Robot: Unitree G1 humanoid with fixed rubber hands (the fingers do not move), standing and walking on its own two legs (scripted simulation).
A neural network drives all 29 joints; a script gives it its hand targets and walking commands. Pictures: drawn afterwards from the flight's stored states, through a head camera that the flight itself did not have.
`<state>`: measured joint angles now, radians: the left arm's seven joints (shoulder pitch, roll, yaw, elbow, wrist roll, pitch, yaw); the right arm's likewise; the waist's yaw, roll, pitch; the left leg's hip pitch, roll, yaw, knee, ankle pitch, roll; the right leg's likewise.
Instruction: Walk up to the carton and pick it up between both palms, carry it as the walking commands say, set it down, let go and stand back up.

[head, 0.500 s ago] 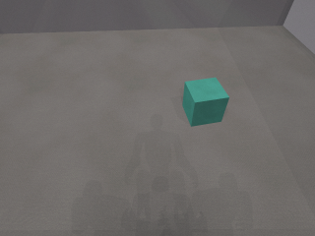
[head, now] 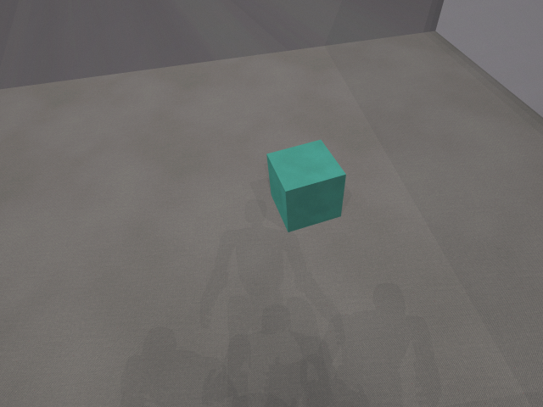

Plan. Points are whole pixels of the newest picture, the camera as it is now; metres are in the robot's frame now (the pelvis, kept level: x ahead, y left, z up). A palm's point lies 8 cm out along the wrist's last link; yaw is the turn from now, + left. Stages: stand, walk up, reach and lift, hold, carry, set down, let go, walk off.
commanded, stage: walk up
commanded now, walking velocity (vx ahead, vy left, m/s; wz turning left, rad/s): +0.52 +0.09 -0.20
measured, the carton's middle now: (304, 185) +1.18 -0.05 -0.62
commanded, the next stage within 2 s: none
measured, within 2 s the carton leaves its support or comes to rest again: neither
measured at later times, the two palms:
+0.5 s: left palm (158, 350) +0.26 +0.25 -0.13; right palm (407, 288) +0.39 -0.22 -0.15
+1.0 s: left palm (213, 188) +0.65 +0.21 -0.11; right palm (421, 221) +0.56 -0.30 -0.14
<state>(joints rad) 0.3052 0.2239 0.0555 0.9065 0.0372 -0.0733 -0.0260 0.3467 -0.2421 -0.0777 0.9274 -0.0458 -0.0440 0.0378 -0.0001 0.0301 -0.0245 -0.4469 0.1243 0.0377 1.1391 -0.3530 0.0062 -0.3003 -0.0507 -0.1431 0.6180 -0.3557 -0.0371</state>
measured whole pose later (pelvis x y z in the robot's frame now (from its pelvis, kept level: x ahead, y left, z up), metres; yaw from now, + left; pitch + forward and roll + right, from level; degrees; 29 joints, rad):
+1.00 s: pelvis +0.59 -0.05 +0.01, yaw -4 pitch +1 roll +2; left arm 0.23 0.22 0.06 0.99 0.05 -0.08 0.01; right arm 0.34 -0.22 -0.08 1.06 -0.02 -0.05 0.00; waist 0.01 0.03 0.05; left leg -0.40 0.06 0.06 1.21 -0.38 0.00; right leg -0.35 -0.11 -0.17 0.57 -0.24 -0.02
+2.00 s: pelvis +0.73 -0.05 +0.01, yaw -5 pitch +0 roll +1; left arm 0.23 0.19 0.03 1.00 0.02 0.02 0.02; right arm 0.32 -0.23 -0.07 1.06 -0.02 0.04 -0.01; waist -0.03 0.01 0.00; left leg -0.36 0.11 0.08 0.54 -0.28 -0.04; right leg -0.24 -0.05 -0.02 0.50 -0.26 0.02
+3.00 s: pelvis +0.77 -0.02 +0.01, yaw -5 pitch -1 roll +0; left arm 0.33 0.20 0.04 1.04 0.01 0.03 0.02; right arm 0.18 -0.17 -0.03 1.03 -0.02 0.03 0.00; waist 0.03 -0.02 0.03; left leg -0.25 0.05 0.02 0.49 -0.23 -0.03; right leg -0.24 -0.09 -0.08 0.53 -0.30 0.03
